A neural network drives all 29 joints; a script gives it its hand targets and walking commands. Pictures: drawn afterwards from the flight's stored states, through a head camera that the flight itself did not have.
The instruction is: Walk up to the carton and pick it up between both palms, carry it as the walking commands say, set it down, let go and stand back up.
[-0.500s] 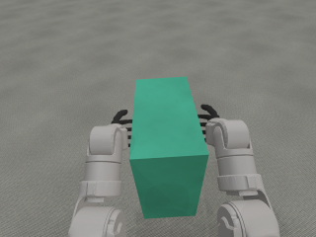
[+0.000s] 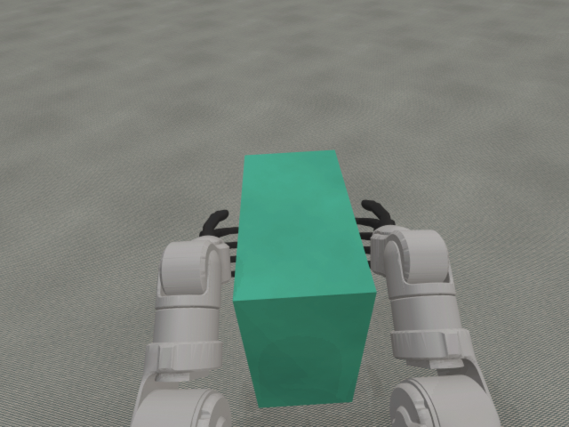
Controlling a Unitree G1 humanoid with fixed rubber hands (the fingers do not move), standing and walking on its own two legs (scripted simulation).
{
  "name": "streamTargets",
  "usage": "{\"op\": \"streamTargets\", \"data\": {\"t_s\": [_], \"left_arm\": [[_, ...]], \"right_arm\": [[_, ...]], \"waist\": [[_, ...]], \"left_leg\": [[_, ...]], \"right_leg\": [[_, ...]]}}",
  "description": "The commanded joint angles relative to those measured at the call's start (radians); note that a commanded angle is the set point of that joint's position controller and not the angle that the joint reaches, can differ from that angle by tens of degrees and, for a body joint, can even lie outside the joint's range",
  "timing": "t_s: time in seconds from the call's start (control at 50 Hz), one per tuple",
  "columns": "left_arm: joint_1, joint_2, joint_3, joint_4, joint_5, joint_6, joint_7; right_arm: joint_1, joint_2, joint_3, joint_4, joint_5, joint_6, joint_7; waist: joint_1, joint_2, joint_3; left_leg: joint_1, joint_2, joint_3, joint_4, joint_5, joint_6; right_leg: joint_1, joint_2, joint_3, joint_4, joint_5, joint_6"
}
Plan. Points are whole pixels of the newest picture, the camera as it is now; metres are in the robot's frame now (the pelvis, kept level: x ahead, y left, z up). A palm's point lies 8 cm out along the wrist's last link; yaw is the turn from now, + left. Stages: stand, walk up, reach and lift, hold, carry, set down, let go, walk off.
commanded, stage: carry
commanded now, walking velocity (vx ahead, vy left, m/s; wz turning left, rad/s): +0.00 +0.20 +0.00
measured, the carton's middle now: (297, 276) +0.35 -0.01 +0.02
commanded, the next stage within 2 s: none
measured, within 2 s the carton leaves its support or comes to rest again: neither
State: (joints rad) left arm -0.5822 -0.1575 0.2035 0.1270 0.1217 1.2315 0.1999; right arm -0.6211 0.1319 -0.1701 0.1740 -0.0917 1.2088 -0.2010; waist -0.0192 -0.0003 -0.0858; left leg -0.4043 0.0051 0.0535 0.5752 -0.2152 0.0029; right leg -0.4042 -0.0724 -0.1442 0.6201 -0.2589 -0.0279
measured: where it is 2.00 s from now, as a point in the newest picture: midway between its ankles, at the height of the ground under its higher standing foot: outside the picture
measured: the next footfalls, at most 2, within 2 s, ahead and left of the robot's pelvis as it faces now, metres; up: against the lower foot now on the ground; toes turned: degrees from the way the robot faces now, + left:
right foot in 0.74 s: +0.00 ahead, -0.04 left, +0.00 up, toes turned -5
left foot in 1.04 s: +0.05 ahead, +0.25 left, +0.00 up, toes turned -12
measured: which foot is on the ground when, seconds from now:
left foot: down 0.00-0.76, up 0.78-1.00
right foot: down 0.00-0.50, up 0.52-0.72, down 0.74-1.00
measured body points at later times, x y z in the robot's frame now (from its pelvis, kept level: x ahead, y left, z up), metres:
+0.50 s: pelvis -0.02 +0.06 -0.01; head -0.03 +0.06 +0.44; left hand +0.29 +0.18 +0.08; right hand +0.29 -0.06 +0.08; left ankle +0.05 +0.12 -0.73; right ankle +0.04 -0.10 -0.73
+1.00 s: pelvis -0.04 +0.09 +0.01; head -0.02 +0.07 +0.46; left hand +0.29 +0.18 +0.09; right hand +0.28 -0.06 +0.09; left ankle +0.00 +0.24 -0.70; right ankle -0.04 -0.04 -0.73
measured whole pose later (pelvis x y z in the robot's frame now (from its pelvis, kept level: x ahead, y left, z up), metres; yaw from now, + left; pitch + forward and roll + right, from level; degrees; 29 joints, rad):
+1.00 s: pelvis -0.04 +0.09 +0.01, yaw -1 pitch +4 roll +3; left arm -0.40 -0.20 0.12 -0.13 0.13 1.24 0.19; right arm -0.40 0.20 -0.12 -0.14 -0.11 1.22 -0.21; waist -0.03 -0.02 -0.04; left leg -0.45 0.04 0.08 0.69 -0.34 -0.06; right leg -0.35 -0.16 -0.11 0.59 -0.29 0.03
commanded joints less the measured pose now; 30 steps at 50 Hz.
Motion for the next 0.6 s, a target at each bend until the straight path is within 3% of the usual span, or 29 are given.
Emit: {"op": "streamTargets", "data": {"t_s": [0.0,0.14,0.2,0.24,0.32,0.4,0.42,0.44,0.46,0.48,0.5,0.52,0.54,0.58], "left_arm": [[-0.62,-1.044,-0.573,-0.159,-0.415,-0.036,-0.251],[-0.42,-1.052,-0.691,-0.328,-0.426,-0.044,-0.267],[-0.365,-1.053,-0.721,-0.375,-0.443,-0.041,-0.273],[-0.358,-1.056,-0.74,-0.395,-0.455,-0.038,-0.277],[-0.359,-1.057,-0.75,-0.402,-0.467,-0.032,-0.285],[-0.31,-1.054,-0.735,-0.361,-0.452,-0.023,-0.291],[-0.303,-1.051,-0.732,-0.355,-0.447,-0.021,-0.292],[-0.305,-1.046,-0.731,-0.351,-0.441,-0.018,-0.292],[-0.308,-1.041,-0.726,-0.346,-0.434,-0.015,-0.291],[-0.316,-1.036,-0.721,-0.35,-0.43,-0.011,-0.291],[-0.344,-1.03,-0.717,-0.356,-0.428,-0.01,-0.289],[-0.343,-1.039,-0.715,-0.337,-0.424,-0.009,-0.287],[-0.34,-1.047,-0.714,-0.324,-0.427,-0.011,-0.288],[-0.357,-1.057,-0.717,-0.332,-0.44,-0.015,-0.286]], "right_arm": [[-0.509,1.128,0.567,-0.1,0.393,-0.017,0.243],[-0.3,1.113,0.651,-0.289,0.375,-0.028,0.25],[-0.237,1.095,0.664,-0.341,0.367,-0.028,0.25],[-0.215,1.088,0.664,-0.358,0.357,-0.029,0.251],[-0.199,1.079,0.664,-0.367,0.347,-0.021,0.255],[-0.169,1.09,0.662,-0.338,0.348,-0.007,0.265],[-0.168,1.093,0.665,-0.33,0.353,-0.005,0.269],[-0.167,1.096,0.669,-0.319,0.358,-0.002,0.273],[-0.171,1.099,0.671,-0.31,0.363,0.0,0.279],[-0.179,1.096,0.665,-0.301,0.366,0.0,0.283],[-0.181,1.098,0.657,-0.292,0.372,0.003,0.286],[-0.18,1.109,0.652,-0.287,0.374,0.008,0.289],[-0.184,1.117,0.653,-0.286,0.374,0.007,0.289],[-0.225,1.119,0.662,-0.317,0.382,0.003,0.288]], "waist": [[0.023,-0.067,-0.373],[0.029,0.018,-0.381],[0.033,0.084,-0.361],[0.033,0.097,-0.35],[0.029,0.046,-0.352],[0.022,-0.151,-0.325],[0.02,-0.164,-0.322],[0.016,-0.136,-0.31],[0.013,-0.069,-0.29],[0.012,0.114,-0.271],[0.007,0.228,-0.252],[0.008,0.207,-0.254],[0.012,0.149,-0.266],[0.015,0.105,-0.276]], "left_leg": [[0.075,0.084,-0.049,0.0,0.146,0.002],[0.125,0.136,-0.116,-0.02,0.29,0.062],[0.121,0.19,-0.183,-0.115,0.192,0.095],[0.123,0.202,-0.188,-0.154,0.147,0.1],[0.084,0.163,-0.126,-0.144,0.079,0.065],[0.024,0.071,-0.047,0.017,-0.08,0.02],[0.056,0.062,-0.045,0.066,-0.101,0.019],[0.097,0.066,-0.056,0.051,-0.125,0.025],[0.14,0.084,-0.097,-0.03,-0.132,0.037],[0.128,0.174,-0.241,-0.2,-0.121,0.066],[0.132,0.262,-0.347,-0.313,-0.122,0.103],[0.149,0.287,-0.378,-0.322,-0.126,0.135],[0.142,0.273,-0.346,-0.307,-0.139,0.155],[0.148,0.227,-0.24,-0.285,-0.081,0.145]], "right_leg": [[0.198,-0.219,0.192,-0.092,0.224,-0.024],[0.112,-0.156,0.136,0.029,0.126,0.021],[0.074,-0.09,0.066,0.089,-0.049,0.04],[0.069,-0.06,0.033,0.082,-0.109,0.048],[0.142,-0.081,0.051,-0.001,-0.031,0.037],[0.142,-0.254,0.257,-0.147,0.037,-0.021],[0.095,-0.282,0.272,-0.155,0.025,-0.034],[0.039,-0.275,0.248,-0.137,-0.012,-0.029],[-0.023,-0.234,0.194,-0.084,-0.083,-0.003],[-0.062,-0.133,0.087,0.057,-0.161,0.037],[-0.121,-0.036,-0.005,0.199,-0.278,0.066],[-0.156,-0.013,0.04,0.334,-0.344,0.057],[-0.148,-0.022,0.067,0.396,-0.324,0.046],[-0.117,-0.019,0.045,0.363,-0.263,0.049]]}}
